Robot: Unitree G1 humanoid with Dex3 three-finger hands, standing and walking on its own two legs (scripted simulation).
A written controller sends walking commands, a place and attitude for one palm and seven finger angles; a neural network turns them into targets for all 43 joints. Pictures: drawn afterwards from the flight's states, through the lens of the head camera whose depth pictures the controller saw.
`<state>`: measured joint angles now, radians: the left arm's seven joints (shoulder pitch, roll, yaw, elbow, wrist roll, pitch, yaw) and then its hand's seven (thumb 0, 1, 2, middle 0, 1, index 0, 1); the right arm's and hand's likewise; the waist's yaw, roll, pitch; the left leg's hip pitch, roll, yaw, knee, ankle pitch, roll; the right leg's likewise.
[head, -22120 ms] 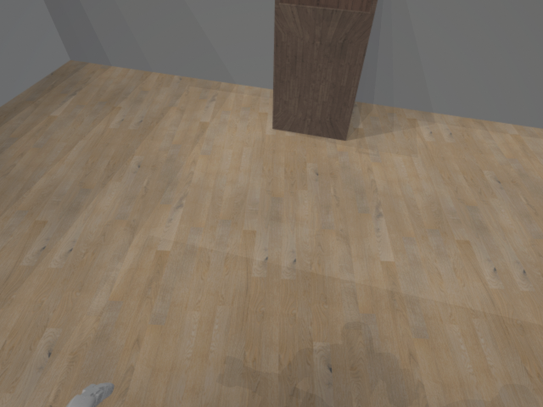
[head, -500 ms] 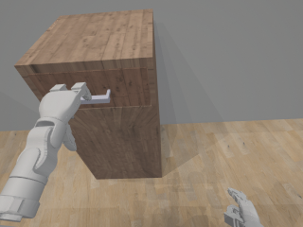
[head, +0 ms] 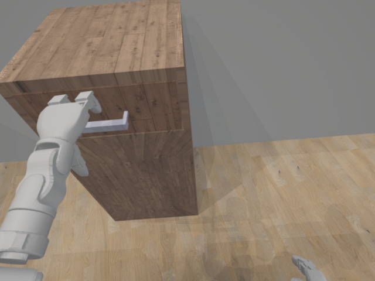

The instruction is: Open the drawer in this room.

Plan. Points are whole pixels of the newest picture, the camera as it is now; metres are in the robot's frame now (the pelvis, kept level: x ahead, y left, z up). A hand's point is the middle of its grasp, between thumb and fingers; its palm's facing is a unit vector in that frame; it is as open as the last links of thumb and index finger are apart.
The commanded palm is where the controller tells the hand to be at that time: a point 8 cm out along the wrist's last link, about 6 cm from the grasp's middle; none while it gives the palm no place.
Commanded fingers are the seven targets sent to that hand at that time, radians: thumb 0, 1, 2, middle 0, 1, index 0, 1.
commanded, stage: move the hooked fingers above the handle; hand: left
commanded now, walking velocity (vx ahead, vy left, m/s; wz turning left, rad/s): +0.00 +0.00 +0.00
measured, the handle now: (103, 121) +0.49 +0.29 +0.04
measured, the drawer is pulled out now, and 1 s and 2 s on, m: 0.00 0.00 0.00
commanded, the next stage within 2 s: none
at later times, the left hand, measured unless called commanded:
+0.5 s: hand (88, 126) +0.41 +0.28 +0.10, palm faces -0.01 +0.01 -1.00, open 13.8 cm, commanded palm +0.39 +0.27 +0.16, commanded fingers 0.00 -0.50 0.30 -0.30 -1.20 -0.30 -1.20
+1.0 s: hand (93, 125) +0.42 +0.27 +0.09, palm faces -0.05 +0.00 -1.00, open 13.8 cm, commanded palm +0.41 +0.27 +0.15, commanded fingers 0.00 -0.50 0.30 -0.30 -1.20 -0.30 -1.20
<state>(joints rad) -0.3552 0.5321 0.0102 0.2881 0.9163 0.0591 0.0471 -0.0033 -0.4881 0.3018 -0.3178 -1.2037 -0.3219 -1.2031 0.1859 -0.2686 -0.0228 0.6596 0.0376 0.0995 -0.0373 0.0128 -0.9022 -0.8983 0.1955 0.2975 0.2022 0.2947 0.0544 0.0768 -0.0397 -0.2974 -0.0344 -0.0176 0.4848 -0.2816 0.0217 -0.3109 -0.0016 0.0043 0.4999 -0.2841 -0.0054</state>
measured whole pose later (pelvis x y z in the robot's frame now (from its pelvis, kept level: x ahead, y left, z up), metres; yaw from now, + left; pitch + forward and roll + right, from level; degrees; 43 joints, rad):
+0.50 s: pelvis +0.00 +0.00 +0.00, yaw +0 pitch +8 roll +0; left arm -0.58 0.53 -0.05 0.60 0.98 0.09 0.04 0.00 -0.49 0.30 -0.32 -1.20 -0.32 -1.20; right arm 0.23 -0.26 -0.01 0.66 0.04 0.13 -0.04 0.01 -0.90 -0.90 0.20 0.30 0.20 0.30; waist 0.02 0.07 -0.06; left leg -0.37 -0.04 -0.02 0.52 -0.29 0.03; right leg -0.37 -0.01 0.00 0.53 -0.29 0.00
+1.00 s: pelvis +0.00 -0.01 -0.01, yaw -1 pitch +10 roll +0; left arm -0.62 0.58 0.02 0.76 0.99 -0.01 0.07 0.00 -0.49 0.30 -0.33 -1.21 -0.32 -1.21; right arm 0.30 -0.28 -0.05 0.68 0.04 0.13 -0.05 0.01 -0.90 -0.90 0.20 0.30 0.20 0.29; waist -0.01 0.07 -0.10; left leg -0.43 -0.01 0.00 0.56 -0.31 0.01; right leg -0.44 0.02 0.02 0.56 -0.30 -0.02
